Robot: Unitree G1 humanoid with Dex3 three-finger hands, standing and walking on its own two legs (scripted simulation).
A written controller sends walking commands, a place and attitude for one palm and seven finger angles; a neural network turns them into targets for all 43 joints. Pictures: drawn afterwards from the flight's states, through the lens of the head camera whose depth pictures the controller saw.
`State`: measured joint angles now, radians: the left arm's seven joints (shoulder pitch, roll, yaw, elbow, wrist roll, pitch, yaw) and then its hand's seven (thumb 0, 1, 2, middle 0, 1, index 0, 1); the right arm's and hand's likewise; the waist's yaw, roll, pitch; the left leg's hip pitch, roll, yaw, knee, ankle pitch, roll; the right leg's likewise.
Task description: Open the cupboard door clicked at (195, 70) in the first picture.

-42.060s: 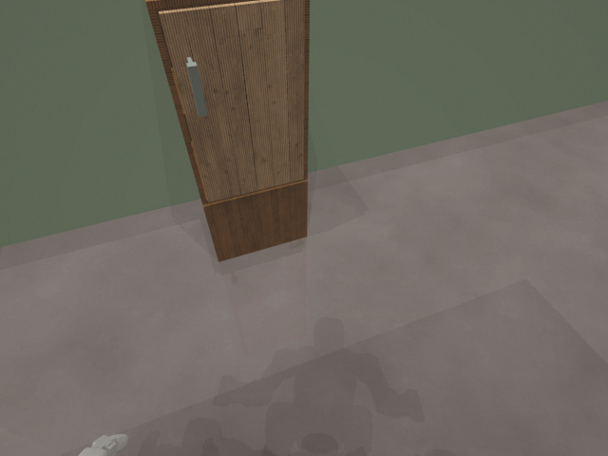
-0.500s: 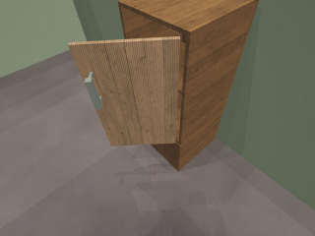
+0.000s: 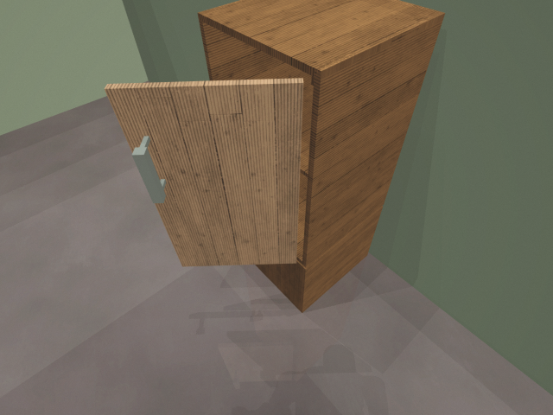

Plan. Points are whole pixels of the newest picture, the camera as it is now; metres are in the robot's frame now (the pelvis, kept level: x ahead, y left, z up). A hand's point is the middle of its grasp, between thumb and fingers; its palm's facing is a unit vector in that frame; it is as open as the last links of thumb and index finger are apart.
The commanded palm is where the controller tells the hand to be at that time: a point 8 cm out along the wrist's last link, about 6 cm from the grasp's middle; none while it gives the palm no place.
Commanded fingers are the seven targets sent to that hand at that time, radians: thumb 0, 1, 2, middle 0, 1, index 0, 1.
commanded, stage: shuffle to correct the standing spot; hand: left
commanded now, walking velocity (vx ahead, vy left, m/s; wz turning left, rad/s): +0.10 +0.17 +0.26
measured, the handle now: (152, 170) +0.57 +0.29 +0.01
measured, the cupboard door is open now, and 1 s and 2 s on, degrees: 50 50 50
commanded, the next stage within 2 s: come to a stop and stand still in 0.14 s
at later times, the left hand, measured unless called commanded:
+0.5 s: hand out of the picture +0.03 +0.22 -0.18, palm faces +0.06 -0.98 -0.18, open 7.4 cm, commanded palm none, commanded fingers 0.00 0.90 0.90 -0.20 -0.30 -0.20 -0.30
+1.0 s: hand out of the picture +0.10 +0.18 -0.17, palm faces +0.06 -0.98 -0.21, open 7.2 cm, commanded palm none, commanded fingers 0.00 0.90 0.90 -0.20 -0.30 -0.20 -0.30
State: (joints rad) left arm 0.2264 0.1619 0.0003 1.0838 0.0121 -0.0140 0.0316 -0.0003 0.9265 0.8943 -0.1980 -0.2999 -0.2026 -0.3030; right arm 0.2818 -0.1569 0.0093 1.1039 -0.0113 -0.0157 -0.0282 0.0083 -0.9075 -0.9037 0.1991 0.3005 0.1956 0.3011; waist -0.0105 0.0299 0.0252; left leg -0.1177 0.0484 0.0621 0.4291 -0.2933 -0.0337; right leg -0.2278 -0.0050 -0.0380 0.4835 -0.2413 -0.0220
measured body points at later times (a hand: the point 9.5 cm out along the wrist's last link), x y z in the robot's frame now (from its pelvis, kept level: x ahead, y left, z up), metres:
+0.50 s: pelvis +0.03 +0.05 +0.00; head +0.05 +0.06 +0.45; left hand +0.02 +0.28 -0.16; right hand +0.03 -0.17 -0.15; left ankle -0.01 +0.13 -0.74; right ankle +0.02 -0.08 -0.70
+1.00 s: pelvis +0.03 +0.01 +0.00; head +0.04 +0.00 +0.45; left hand +0.09 +0.23 -0.15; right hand +0.04 -0.22 -0.16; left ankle -0.01 +0.13 -0.74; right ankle +0.05 -0.08 -0.74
